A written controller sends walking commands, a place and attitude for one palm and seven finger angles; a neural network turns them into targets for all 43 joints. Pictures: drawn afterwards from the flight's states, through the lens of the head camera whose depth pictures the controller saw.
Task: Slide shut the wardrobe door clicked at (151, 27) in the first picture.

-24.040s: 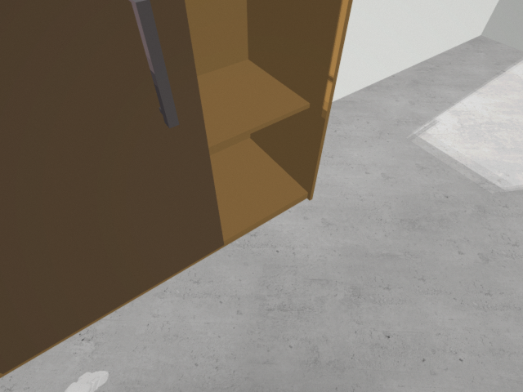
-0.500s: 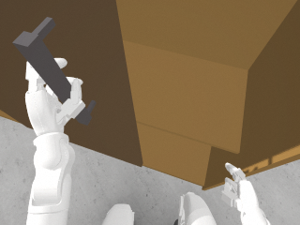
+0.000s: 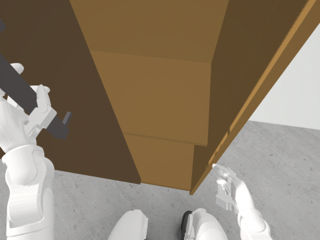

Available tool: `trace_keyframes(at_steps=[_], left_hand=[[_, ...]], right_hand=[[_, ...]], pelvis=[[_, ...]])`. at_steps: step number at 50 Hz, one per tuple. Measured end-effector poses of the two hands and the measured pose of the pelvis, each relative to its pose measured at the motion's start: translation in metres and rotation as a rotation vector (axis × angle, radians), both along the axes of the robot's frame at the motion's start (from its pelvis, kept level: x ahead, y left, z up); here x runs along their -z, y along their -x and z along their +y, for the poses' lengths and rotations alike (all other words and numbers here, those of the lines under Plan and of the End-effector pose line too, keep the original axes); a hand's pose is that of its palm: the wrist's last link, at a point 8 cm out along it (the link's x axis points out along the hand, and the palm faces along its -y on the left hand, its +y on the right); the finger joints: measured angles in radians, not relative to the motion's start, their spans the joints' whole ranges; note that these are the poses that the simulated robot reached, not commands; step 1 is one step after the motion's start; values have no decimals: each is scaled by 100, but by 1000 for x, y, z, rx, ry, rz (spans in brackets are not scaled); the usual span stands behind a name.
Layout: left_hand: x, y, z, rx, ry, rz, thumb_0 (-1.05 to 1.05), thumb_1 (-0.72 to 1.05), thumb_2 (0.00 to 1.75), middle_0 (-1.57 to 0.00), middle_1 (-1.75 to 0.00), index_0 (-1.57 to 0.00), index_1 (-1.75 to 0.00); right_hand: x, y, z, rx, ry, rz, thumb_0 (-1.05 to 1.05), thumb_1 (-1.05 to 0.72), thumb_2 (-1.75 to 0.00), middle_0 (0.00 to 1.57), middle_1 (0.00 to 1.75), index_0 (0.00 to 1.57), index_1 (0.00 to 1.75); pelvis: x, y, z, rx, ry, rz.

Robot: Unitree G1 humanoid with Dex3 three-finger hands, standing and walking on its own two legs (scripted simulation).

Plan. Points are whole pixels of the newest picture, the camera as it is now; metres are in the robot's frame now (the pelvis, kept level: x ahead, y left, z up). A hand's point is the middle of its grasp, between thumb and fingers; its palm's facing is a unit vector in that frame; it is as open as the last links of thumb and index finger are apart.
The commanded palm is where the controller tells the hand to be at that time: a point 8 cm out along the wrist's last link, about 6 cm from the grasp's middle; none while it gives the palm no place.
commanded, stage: step sideways, sliding the door along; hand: left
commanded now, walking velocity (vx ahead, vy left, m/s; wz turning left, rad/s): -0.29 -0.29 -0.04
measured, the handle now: (36, 92) +0.33 +0.29 +0.17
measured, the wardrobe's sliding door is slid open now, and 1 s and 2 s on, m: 0.29 0.04 0.00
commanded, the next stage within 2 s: stop walking and hold the door there in 1.80 s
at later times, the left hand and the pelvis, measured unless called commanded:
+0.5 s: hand (116, 123) +0.28 +0.12 +0.17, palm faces +0.42 -0.91 -0.07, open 7.2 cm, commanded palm +0.24 +0.10 +0.17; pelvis -0.08 -0.09 +0.02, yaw -2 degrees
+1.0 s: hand (182, 134) +0.27 +0.01 +0.17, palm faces +0.33 -0.94 -0.06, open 7.1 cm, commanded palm +0.24 +0.00 +0.18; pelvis -0.09 -0.19 +0.02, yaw -2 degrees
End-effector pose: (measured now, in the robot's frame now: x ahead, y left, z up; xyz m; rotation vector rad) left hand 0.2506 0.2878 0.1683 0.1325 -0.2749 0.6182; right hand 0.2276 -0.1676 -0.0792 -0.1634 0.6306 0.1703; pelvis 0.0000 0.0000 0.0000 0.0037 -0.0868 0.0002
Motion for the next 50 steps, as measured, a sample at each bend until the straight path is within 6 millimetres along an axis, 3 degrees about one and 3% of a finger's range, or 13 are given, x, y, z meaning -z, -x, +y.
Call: trace_keyframes(at_steps=[3, 8, 13, 18, 23, 30, 36, 44, 50], left_hand=[[3, 3, -13, 83, 5, -21, 1, 70, 78, -45, -140, -4, -130], [-1, 5, -38, 153, 53, 31, 1, 73, 79, -41, -140, -6, -127], [-3, 6, -62, 192, 91, 65, 1, 73, 79, -38, -140, -11, -129], [-2, 7, -88, 205, 56, 62, 0, 73, 80, -39, -140, -7, -130], [-2, 9, -116, 189, 13, 66, -2, 74, 80, -41, -140, -2, -128], [-2, 10, -150, 262, 53, 66, 0, 74, 81, -38, -138, -5, -130], [-5, 12, -176, 306, 39, 106, 0, 74, 80, -38, -138, -4, -130], [-6, 13, -214, 265, 7, 120, -1, 74, 83, -38, -135, -1, -130], [-5, 13, -236, 284, 34, 104, 0, 73, 84, -38, -136, -5, -131]], right_hand=[[1, 28, -23, 85, 57, 54, 2, -90, -90, 20, 30, 30, 32], [-17, 78, -61, 148, 132, 172, 2, -90, -90, 20, 30, 25, 31], [-38, 106, -96, 192, 183, 197, 2, -90, -90, 20, 30, 22, 30], [-38, 113, -124, 204, 164, 125, 2, -90, -90, 20, 30, 21, 30], [-12, 118, -146, 208, 75, 69, 2, -90, -90, 20, 30, 20, 30], [-2, 147, -165, 298, 98, 153, 2, -90, -90, 20, 30, 20, 29], [-11, 166, -178, 246, 99, 225, 2, -90, -90, 20, 30, 20, 29], [4, 163, -219, 236, 43, 201, 2, -90, -90, 20, 30, 20, 29], [-2, 159, -256, 271, 123, 194, 2, -90, -90, 20, 30, 20, 29]], pelvis=[[0, 13, -2, 25, -8, -22], [-24, 21, -15, 23, 66, -4], [-39, 32, -31, 61, 119, 35], [-33, 51, -58, 79, 103, 32], [-15, 73, -89, 61, 84, -3], [-15, 75, -98, 47, 32, 36], [-30, 83, -126, 48, 52, 26], [-19, 92, -172, 41, 53, 11], [-19, 87, -187, 30, 10, 45]])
